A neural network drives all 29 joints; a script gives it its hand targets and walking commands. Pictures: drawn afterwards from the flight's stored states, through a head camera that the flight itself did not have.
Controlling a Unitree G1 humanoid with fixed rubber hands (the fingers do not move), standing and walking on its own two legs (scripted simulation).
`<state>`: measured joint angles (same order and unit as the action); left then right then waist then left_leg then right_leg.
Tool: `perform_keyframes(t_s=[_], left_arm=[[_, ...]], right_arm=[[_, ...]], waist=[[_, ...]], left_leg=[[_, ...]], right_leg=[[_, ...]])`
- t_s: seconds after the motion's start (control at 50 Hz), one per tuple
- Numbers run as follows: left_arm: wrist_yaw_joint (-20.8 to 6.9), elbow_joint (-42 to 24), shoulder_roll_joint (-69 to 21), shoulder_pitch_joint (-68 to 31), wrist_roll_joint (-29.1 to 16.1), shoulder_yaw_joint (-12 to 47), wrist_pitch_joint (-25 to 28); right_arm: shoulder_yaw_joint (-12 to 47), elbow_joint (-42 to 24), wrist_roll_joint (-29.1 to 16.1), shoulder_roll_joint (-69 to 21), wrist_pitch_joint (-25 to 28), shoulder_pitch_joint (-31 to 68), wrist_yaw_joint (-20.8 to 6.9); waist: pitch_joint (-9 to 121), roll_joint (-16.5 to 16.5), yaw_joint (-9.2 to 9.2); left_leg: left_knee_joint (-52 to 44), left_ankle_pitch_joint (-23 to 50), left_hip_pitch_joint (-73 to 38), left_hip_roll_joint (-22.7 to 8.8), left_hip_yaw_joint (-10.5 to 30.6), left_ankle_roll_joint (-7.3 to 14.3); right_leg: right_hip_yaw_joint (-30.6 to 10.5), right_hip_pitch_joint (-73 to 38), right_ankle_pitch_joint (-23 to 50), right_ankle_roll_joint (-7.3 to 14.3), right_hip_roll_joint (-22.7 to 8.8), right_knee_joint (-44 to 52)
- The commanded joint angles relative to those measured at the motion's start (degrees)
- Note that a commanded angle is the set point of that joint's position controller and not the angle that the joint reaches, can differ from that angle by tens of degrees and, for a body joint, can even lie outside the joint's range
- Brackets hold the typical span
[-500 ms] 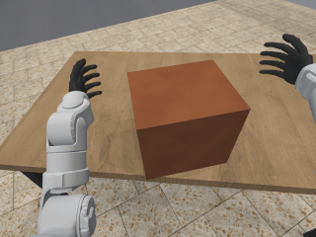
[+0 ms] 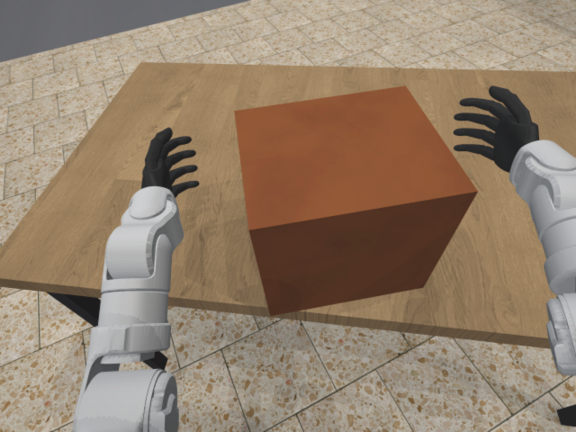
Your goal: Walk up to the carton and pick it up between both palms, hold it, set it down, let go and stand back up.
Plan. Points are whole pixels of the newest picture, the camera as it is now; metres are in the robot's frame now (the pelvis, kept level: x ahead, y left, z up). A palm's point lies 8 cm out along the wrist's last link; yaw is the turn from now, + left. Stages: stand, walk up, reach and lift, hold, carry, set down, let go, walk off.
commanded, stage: reach and lift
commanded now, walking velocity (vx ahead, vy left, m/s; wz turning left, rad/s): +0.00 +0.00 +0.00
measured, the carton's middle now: (335, 205) +0.42 +0.00 +0.07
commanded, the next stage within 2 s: none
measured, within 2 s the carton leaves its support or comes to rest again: neither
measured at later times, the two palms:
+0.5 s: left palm (183, 199) +0.37 +0.20 +0.12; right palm (504, 158) +0.46 -0.22 +0.14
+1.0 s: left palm (202, 195) +0.38 +0.18 +0.13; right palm (472, 163) +0.45 -0.19 +0.13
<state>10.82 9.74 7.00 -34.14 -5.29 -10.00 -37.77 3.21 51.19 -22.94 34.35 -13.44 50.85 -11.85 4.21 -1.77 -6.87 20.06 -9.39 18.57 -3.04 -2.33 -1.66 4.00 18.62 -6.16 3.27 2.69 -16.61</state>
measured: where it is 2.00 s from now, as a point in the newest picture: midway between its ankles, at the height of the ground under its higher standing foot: outside the picture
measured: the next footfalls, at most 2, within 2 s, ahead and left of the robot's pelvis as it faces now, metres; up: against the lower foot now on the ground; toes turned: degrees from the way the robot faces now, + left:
none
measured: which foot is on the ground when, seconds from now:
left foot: down 0.00-1.00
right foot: down 0.00-1.00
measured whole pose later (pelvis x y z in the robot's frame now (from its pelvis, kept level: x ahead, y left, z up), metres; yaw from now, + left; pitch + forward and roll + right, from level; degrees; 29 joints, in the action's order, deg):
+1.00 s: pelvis +0.00 +0.00 +0.00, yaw +0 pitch +8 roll +0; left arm 12.2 18.8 -2.7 -34.3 3.1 -8.8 -24.7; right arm 0.4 57.3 -15.3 23.9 -3.8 49.6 -8.8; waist 4.7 -0.8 -6.6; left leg 18.2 -8.7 17.5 -2.7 -2.6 -1.5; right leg 3.6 18.4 -6.2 3.2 2.5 -16.4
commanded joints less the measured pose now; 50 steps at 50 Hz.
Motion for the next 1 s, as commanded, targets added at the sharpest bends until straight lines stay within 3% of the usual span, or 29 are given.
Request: perform_keyframes(t_s=[0.0,0.14,0.26,0.44,0.54,0.6,0.88,0.98], left_arm=[[-0.2,-9.58,4.82,-15.74,0.33,-0.16,3.64],[-0.13,-4.49,2.63,-13.55,1.27,0.3,8.43],[0.1,-3.55,0.98,-12.93,2.86,0.55,11.63],[0.04,-1.58,-1.21,-13.76,4.32,0.47,12.67],[-0.08,0.37,-2.49,-15.03,5.42,0.36,12.94],[-0.03,-0.46,-3.53,-14.62,6.17,0.49,13.76],[1.18,0.0,-7.04,-16.36,8.48,1.85,14.81],[1.64,1.38,-7.84,-16.52,8.65,1.75,14.46]], right_arm=[[-5.13,-8.44,1.25,10.5,3.47,19.92,0.19],[-6.44,-6.73,3.89,8.61,6.99,18.31,-0.72],[-5.46,-5.03,4.01,7.74,9.61,17.4,-1.05],[-3.85,-3.96,3.51,5.85,10.03,18.56,-0.75],[-3.79,-1.53,4.44,3.71,9.43,18.72,-0.32],[-4.25,-2.72,5.26,2.73,10.13,18.61,0.18],[-5.73,-1.51,7.96,-0.79,11.29,19.41,2.57],[-4.27,-1.46,7.37,-2.21,11.17,20.01,3.71]], waist=[[26.46,5.11,1.22],[26.39,6.87,0.59],[27.39,7.3,0.1],[26.36,7.77,-0.15],[24.17,7.15,-0.06],[25.48,6.87,0.08],[25.15,5.19,1.11],[24.1,5.82,0.61]], left_leg=[[-1.01,12.72,-0.06,3.08,1.65,-0.42],[-1.8,10.61,1.01,2.79,1.41,0.43],[-1.67,12.91,0.77,2.68,1.17,0.62],[-2.42,11.81,1.07,2.74,1.03,0.94],[-3.12,9.45,1.25,2.78,1.01,1.14],[-2.64,11.55,0.44,2.79,1.09,0.95],[-2.18,13.41,-3.96,2.34,1.21,0.59],[-2.26,13.59,-4.58,2.28,1.26,0.95]], right_leg=[[-5.88,-23.26,20.76,-2.59,-0.33,-3.88],[-5.45,-20.81,16.52,-2.69,-0.61,-3.44],[-5.55,-21.78,20.25,-3.01,-0.69,-3.93],[-6.08,-22.44,21.01,-3.29,-1.06,-3.57],[-6.25,-21.37,17.69,-3.25,-1.41,-2.81],[-5.81,-22.26,20.14,-3.34,-1.12,-3.33],[-4.29,-19.96,18.56,-2.95,-0.18,-2.91],[-4.34,-20.02,19.18,-3.25,-0.09,-2.82]])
